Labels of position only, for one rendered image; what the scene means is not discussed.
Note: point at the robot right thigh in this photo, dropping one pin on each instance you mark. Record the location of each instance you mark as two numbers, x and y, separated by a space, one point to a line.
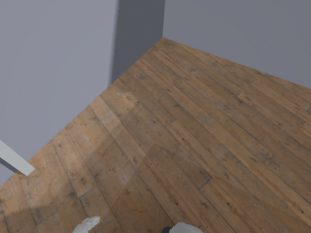
185 228

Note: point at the panel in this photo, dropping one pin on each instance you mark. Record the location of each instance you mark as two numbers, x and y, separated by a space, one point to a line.
14 159

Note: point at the left robot hand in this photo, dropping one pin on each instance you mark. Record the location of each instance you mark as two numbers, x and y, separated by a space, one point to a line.
86 224

